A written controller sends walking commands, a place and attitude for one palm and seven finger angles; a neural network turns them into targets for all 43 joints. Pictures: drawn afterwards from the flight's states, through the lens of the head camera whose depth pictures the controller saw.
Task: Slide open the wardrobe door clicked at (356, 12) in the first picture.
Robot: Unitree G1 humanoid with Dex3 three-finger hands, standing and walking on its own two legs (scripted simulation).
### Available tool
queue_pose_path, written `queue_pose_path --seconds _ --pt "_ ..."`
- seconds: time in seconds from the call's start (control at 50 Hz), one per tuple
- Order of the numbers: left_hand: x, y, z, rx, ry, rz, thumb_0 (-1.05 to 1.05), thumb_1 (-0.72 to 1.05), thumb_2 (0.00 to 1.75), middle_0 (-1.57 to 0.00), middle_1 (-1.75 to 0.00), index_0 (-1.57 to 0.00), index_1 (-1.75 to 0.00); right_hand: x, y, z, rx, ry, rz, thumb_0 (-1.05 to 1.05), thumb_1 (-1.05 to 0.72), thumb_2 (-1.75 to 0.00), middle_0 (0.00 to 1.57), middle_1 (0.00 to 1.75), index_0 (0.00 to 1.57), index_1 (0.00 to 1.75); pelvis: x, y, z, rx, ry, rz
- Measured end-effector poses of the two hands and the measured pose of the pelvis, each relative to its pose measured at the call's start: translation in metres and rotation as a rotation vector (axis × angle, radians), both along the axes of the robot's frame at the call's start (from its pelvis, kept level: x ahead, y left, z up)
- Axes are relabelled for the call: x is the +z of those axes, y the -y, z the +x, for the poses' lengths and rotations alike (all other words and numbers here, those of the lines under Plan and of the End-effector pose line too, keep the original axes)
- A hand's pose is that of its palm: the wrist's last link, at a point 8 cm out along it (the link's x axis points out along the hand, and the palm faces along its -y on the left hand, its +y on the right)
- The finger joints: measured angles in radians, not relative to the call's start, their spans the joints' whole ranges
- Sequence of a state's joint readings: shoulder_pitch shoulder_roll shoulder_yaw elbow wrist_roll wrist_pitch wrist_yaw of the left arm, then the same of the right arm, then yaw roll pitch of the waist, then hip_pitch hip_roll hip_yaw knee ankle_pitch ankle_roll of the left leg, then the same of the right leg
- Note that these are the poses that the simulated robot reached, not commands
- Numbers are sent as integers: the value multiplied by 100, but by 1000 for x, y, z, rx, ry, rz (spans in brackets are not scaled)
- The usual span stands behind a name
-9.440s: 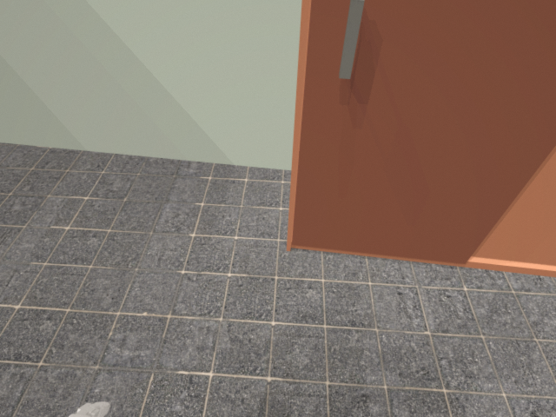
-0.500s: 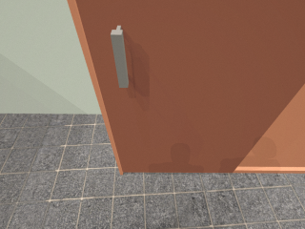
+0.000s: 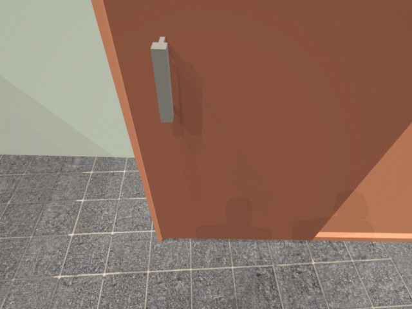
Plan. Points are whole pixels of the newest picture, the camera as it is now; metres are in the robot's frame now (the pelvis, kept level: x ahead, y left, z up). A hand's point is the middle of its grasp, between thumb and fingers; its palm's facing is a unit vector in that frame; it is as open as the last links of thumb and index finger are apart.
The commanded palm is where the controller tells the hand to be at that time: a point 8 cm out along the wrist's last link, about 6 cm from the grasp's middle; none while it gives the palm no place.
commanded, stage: shuffle to correct the standing spot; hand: left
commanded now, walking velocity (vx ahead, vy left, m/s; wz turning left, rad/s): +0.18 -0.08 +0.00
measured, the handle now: (164, 81) +0.53 +0.13 +0.18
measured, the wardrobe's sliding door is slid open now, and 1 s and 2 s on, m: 0.00 0.00 0.00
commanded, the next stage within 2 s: come to a stop and stand still in 0.06 s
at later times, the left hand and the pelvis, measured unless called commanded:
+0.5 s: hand out of the picture +0.15 +0.20 -0.18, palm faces +0.11 -0.95 -0.29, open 7.3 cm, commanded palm none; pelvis +0.09 -0.02 -0.02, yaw +4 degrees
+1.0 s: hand out of the picture +0.06 +0.18 -0.17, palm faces +0.16 -0.97 -0.16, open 7.4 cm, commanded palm none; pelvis +0.05 +0.00 +0.01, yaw +4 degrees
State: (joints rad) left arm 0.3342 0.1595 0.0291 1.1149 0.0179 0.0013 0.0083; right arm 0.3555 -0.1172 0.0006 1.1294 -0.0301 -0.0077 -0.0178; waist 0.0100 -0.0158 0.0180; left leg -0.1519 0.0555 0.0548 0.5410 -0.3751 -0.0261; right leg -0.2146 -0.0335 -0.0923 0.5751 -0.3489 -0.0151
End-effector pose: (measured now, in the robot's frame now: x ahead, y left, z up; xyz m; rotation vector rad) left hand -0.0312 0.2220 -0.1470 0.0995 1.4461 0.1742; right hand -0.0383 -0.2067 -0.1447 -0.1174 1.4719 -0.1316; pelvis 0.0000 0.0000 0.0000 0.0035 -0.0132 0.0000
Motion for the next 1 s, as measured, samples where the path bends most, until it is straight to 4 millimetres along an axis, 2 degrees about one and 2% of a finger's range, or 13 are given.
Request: queue_pose_path --seconds 0.1,0.2,0.24,0.28,0.36,0.44,0.48,0.54,0.68,0.78,0.86,0.92,1.0 --pt "-8 7 1 33 -33 -21 0 90 90 -20 -30 -20 -30 -2 -5 4 -5 -52 -3 0 -91 -90 20 30 20 30 -7 -1 19 18 -14 -16" --pt "-19 6 1 67 -85 -51 0 90 90 -20 -30 -20 -30 -1 -11 37 9 -34 -31 1 -91 -90 20 30 20 30 -12 -11 41 32 -23 -14" --pt "-19 5 9 53 -117 -58 0 90 90 -20 -30 -20 -30 1 -14 50 3 2 -45 0 -91 -90 20 30 20 30 -11 -13 50 25 -22 -11" --pt "-16 3 28 35 -117 -51 0 90 90 -20 -30 -20 -30 4 -17 55 -8 11 -51 0 -91 -90 20 30 20 30 -7 -13 58 24 -19 -17" --pt "-7 -4 90 9 -17 -5 1 92 90 -20 -30 -20 -30 7 -19 53 -10 -48 -26 0 -91 -90 20 30 20 30 -1 -7 70 43 -16 -21" --pt "2 -17 145 8 113 77 2 94 90 -20 -30 -20 -30 -2 -9 56 -3 -130 11 0 -90 -90 20 30 20 30 -6 7 83 57 -7 -7" --pt "4 -19 164 5 172 119 2 94 90 -20 -30 -20 -30 -13 4 65 -2 -147 21 0 -90 -90 20 30 20 30 -13 16 92 63 -2 7" --pt "11 -16 177 -4 216 150 1 93 90 -20 -30 -20 -30 -20 26 91 -4 -106 2 0 -90 -90 20 30 20 30 -14 22 92 71 6 19" --pt "15 4 168 -9 215 107 0 91 90 -20 -30 -20 -30 -4 56 168 50 124 -56 0 -91 -90 20 30 19 30 -2 26 77 64 1 36" --pt "8 7 149 21 234 59 0 91 90 -20 -30 -20 -30 12 52 193 112 232 -76 0 -91 -90 19 30 19 30 -1 20 63 66 -1 26" --pt "-4 -3 125 47 215 30 0 91 90 -20 -30 -20 -30 18 36 184 124 283 -89 0 -91 -90 19 30 19 30 -5 9 53 66 6 5" --pt "-2 -7 105 64 167 13 0 91 90 -20 -30 -20 -30 23 20 158 120 249 -79 0 -91 -90 19 30 19 30 2 4 51 64 15 0" --pt "6 -8 80 83 117 2 0 91 90 -20 -30 -20 -30 25 13 126 109 161 -73 0 -94 -90 20 30 20 30 11 -1 53 70 -2 -6"
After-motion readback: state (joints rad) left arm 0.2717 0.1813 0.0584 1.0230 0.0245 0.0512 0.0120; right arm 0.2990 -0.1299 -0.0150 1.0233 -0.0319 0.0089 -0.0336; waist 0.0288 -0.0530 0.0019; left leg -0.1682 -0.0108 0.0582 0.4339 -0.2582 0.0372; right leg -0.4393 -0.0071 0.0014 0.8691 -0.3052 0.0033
